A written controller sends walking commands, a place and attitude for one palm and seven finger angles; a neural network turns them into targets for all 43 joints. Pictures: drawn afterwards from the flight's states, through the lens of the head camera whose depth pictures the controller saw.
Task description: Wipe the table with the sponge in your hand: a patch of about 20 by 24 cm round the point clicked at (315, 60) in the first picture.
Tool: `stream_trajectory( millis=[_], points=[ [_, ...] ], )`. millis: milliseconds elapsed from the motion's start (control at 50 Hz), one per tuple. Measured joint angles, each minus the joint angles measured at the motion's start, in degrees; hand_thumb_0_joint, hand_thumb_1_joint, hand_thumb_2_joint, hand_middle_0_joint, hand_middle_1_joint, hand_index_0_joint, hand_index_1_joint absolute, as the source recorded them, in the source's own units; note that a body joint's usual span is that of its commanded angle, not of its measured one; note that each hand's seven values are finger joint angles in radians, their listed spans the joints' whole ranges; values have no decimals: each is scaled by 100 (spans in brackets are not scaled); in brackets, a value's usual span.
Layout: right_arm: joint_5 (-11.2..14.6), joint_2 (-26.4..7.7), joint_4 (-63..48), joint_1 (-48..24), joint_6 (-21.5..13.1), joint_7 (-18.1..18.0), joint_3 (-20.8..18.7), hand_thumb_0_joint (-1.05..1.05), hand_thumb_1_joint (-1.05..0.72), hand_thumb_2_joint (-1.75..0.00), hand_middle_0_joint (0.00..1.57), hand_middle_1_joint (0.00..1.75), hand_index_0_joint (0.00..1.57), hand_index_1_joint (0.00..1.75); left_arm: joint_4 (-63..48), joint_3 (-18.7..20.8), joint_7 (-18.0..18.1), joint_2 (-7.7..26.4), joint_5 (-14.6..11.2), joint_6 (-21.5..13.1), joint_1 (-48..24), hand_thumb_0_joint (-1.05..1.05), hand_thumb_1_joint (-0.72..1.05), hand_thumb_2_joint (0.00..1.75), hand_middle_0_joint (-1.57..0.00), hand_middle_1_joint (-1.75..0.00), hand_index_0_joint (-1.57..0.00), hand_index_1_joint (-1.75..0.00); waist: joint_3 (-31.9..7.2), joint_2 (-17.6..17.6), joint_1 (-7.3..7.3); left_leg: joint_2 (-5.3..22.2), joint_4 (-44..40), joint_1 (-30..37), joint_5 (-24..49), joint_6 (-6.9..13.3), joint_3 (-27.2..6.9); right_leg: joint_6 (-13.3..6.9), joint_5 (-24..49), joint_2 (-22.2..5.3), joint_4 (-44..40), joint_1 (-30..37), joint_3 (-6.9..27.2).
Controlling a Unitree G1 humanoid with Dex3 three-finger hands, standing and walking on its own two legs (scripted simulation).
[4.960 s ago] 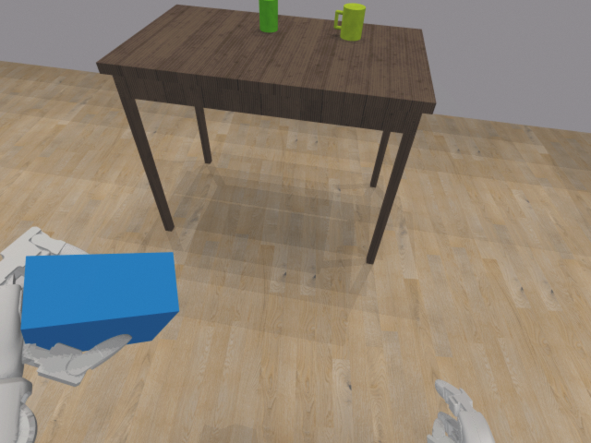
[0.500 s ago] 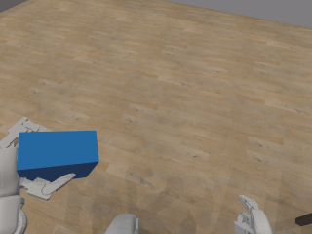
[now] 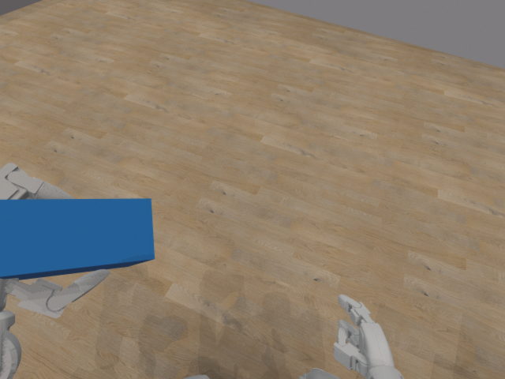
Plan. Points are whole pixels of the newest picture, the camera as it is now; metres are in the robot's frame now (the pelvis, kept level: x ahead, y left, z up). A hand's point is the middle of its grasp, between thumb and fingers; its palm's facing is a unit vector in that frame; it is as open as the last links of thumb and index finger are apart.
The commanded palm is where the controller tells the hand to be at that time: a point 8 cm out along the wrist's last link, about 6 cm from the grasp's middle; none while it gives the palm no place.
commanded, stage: turn to face it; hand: left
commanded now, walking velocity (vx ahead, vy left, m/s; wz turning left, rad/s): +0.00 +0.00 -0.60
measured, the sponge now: (99, 239) +0.22 +0.21 +0.17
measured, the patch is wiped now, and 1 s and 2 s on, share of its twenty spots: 0.00 0.00 0.00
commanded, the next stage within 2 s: none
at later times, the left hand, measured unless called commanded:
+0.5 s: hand (221, 217) +0.25 +0.08 +0.20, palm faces +0.11 -0.83 -0.55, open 10.5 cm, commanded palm +0.21 +0.14 +0.18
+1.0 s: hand (246, 276) +0.20 +0.04 +0.18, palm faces -0.05 -0.88 -0.47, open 10.5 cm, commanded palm +0.18 +0.08 +0.18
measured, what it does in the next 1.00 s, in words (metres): walks backwards, turning right: right foot, then left foot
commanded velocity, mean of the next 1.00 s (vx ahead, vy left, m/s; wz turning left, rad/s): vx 0.00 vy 0.00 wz -0.60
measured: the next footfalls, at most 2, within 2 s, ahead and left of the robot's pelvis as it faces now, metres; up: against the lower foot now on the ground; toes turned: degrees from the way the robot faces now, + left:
right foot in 0.14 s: +0.06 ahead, -0.13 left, +0.00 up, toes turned -12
left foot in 0.78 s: +0.01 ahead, +0.06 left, +0.00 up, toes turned -22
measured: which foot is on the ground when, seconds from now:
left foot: down 0.00-0.14, up 0.16-0.76, down 0.78-1.00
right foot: up 0.00-0.12, down 0.14-0.78, up 0.80-1.00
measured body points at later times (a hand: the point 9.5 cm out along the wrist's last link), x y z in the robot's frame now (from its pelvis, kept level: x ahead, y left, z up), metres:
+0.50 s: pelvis -0.03 -0.08 +0.00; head +0.01 -0.11 +0.45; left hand +0.24 +0.12 +0.22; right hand +0.06 -0.39 -0.09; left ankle -0.01 +0.08 -0.67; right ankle +0.02 -0.13 -0.74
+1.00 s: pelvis -0.12 -0.06 +0.00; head -0.10 -0.08 +0.45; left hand +0.19 +0.09 +0.20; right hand -0.07 -0.31 -0.10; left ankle -0.03 +0.08 -0.74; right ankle -0.17 -0.16 -0.69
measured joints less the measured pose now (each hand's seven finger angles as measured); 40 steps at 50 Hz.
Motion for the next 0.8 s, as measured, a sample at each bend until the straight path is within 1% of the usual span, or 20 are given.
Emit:
stream_trajectory(
  millis=[80, 120, 140, 160, 180, 200, 220, 260, 280, 340, 380, 440, 480, 520, 580, 660, 720, 760, 780, 800],
  points=[
    [-4, -79, -41, -10, -6, 6, -29, 1, -90, -90, 21, 30, 21, 30, 429, 59, -30, 59, -7, 8, -158, 0, -52, 102, -68, -138, -68, -138, -50, 181, 80, 257, 108, 7, -58, -200, 150, 45, -18, 100, -653, 377, -95],
    [17, -152, -103, -11, 8, 5, -65, 1, -90, -90, 21, 30, 21, 30, 687, 124, -35, 127, -14, 84, -259, 0, -52, 102, -67, -138, -68, -138, -34, 206, 75, 390, 387, -75, -187, -328, 225, 30, 255, 141, -1202, 695, -123],
    [37, -213, -133, -13, 11, 10, -92, 1, -90, -90, 21, 30, 21, 30, 792, 133, -40, 139, -1, 122, -326, 0, -52, 102, -67, -138, -68, -138, -11, 232, 61, 482, 622, -160, -296, -396, 230, -143, 368, 197, -1421, 812, -139],
    [57, -320, -119, -50, 35, 4, -138, 1, -90, -90, 21, 30, 21, 30, 894, 83, -45, 61, 26, 159, -416, 0, -52, 102, -67, -138, -68, -138, 54, 344, 19, 556, 932, -282, -586, -409, 90, -403, 354, 309, -1357, 790, -173],
    [64, -422, -73, -101, 78, -17, -177, 1, -90, -90, 21, 30, 21, 30, 944, 20, -47, -17, 37, 206, -473, 0, -52, 102, -67, -138, -68, -138, 107, 371, -31, 457, 1409, -470, -1149, -422, -176, -612, 321, 358, -1247, 719, -163],
    [74, -511, -7, -159, 126, -35, -216, 1, -90, -90, 21, 30, 21, 30, 947, -44, -47, -85, 18, 253, -494, 0, -52, 102, -67, -138, -68, -138, 155, 327, -70, 265, 2008, -682, -1538, -447, -436, -750, 312, 370, -1188, 653, -108],
    [86, -588, 48, -213, 184, -44, -254, 1, -90, -90, 21, 30, 21, 30, 906, -97, -46, -141, -13, 294, -467, 0, -52, 102, -67, -138, -68, -138, 203, 248, -100, 63, 2594, -865, -1691, -476, -632, -830, 346, 383, -1203, 614, -21],
    [86, -707, 79, -290, 309, -61, -314, 1, -90, -90, 21, 30, 21, 30, 715, -148, -41, -179, -68, 315, -264, 0, -52, 102, -67, -138, -68, -138, 277, 75, -197, -246, 3513, -1136, -1630, -546, -860, -898, 509, 447, -1373, 592, 170],
    [80, -753, 66, -304, 365, -73, -342, 1, -90, -90, 21, 30, 21, 30, 599, -154, -38, -154, -85, 290, -123, 0, -52, 102, -67, -138, -68, -138, 292, 8, -271, -350, 3791, -1228, -1540, -569, -933, -923, 602, 495, -1490, 599, 243],
    [55, -859, -8, -239, 483, -89, -463, 1, -90, -90, 20, 30, 20, 30, 237, -88, -38, 76, -119, 161, 247, 0, -52, 102, -67, -138, -68, -138, 262, -131, -472, -523, 4085, -1376, -1298, -604, -1062, -997, 854, 646, -1837, 632, 387],
    [43, -908, -16, -175, 546, -92, -552, 1, -91, -90, 20, 30, 20, 30, 57, 61, -25, 295, -150, 43, 409, 0, -52, 102, -67, -138, -68, -138, 207, -195, -535, -569, 3888, -1349, -1214, -615, -1099, -1040, 997, 745, -2019, 639, 487],
    [37, -963, -5, -74, 641, -68, -652, 1, -91, -90, 20, 30, 20, 30, -40, 361, 10, 552, -199, -111, 534, 0, -52, 102, -67, -138, -68, -138, 68, -229, -551, -592, 3268, -1195, -1170, -607, -1148, -1093, 1194, 892, -2237, 622, 657],
    [55, -989, 3, -18, 710, -48, -677, 1, -91, -90, 20, 29, 20, 30, 28, 512, 35, 613, -227, -166, 560, 0, -52, 102, -67, -138, -68, -138, -42, -216, -529, -604, 2798, -1043, -1204, -583, -1175, -1109, 1314, 983, -2344, 604, 787],
    [79, -994, 3, 38, 784, -28, -667, 1, -91, -90, 20, 29, 20, 30, 177, 563, 43, 584, -241, -160, 539, 0, -52, 102, -67, -138, -68, -138, -157, -192, -499, -625, 2415, -901, -1230, -552, -1205, -1111, 1430, 1060, -2446, 591, 910],
    [114, -959, -5, 113, 898, -10, -597, 1, -91, -90, 20, 29, 20, 30, 455, 457, 46, 414, -241, -56, 447, 0, -52, 102, -67, -138, -68, -138, -311, -191, -424, -685, 1982, -695, -1311, -489, -1239, -1096, 1616, 1143, -2602, 591, 1095],
    [113, -850, -62, 193, 1024, 17, -465, 1, -91, -90, 20, 30, 20, 30, 647, 117, 23, 108, -189, 151, 297, 0, -52, 102, -67, -138, -68, -138, -453, -287, -279, -791, 1420, -426, -1461, -388, -1242, -1064, 1893, 1207, -2818, 571, 1333],
    [58, -750, -119, 205, 1066, 47, -376, 1, -91, -90, 20, 30, 20, 30, 590, -123, -37, -16, -125, 210, 171, 0, -52, 102, -67, -138, -67, -138, -505, -405, -178, -851, 772, -157, -1553, -278, -1186, -1022, 2117, 1247, -2957, 488, 1481],
    [19, -700, -178, 201, 1063, 74, -332, 1, -90, -90, 20, 30, 20, 30, 497, -218, -90, -17, -90, 191, 95, 0, -52, 102, -67, -138, -67, -138, -526, -439, -154, -840, 120, 136, -1408, -187, -1092, -950, 2226, 1304, -2977, 373, 1535],
    [-3, -678, -206, 184, 1040, 79, -318, 1, -90, -90, 20, 30, 20, 30, 447, -231, -119, 15, -78, 153, 48, 0, -52, 102, -67, -138, -67, -138, -518, -431, -161, -806, -222, 265, -1229, -115, -1060, -882, 2152, 1348, -2855, 252, 1528],
    [-39, -625, -210, 132, 1019, 75, -308, 1, -90, -90, 20, 30, 20, 30, 436, -205, -151, 63, -68, 102, -22, 0, -52, 102, -67, -138, -67, -138, -441, -469, -156, -789, -353, 274, -730, -95, -997, -753, 1720, 1368, -2525, 87, 1530]
  ],
)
